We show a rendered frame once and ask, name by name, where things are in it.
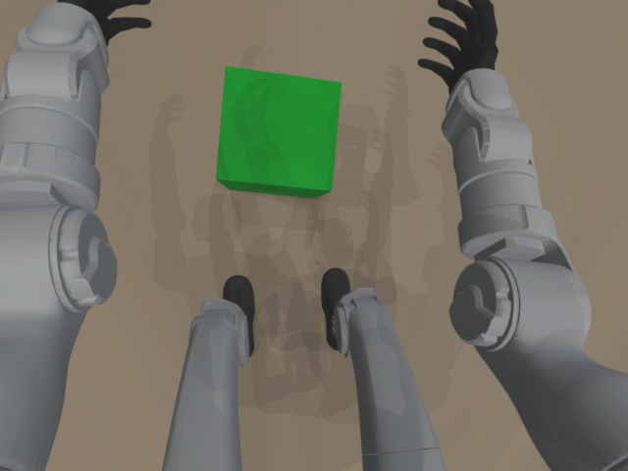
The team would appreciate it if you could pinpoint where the left robot hand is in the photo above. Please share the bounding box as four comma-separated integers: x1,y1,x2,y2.
57,0,151,46

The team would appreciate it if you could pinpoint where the robot left upper arm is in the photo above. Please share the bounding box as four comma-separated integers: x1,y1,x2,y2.
0,204,118,471

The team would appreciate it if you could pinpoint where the left robot forearm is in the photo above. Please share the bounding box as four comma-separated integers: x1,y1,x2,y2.
0,2,110,212

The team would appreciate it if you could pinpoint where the robot right upper arm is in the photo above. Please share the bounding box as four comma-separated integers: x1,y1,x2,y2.
449,256,628,471

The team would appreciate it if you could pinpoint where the right robot hand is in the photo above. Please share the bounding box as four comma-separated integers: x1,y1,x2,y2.
418,0,498,95

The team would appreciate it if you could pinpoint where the right robot forearm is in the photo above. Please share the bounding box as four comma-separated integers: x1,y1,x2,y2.
442,69,592,326

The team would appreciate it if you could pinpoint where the left robot foot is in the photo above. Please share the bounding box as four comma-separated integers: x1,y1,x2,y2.
223,276,255,357

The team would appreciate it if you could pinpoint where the robot left shin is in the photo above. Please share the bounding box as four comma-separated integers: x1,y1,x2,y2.
189,299,245,337

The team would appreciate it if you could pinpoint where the carton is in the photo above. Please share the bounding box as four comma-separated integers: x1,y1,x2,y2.
216,67,341,198

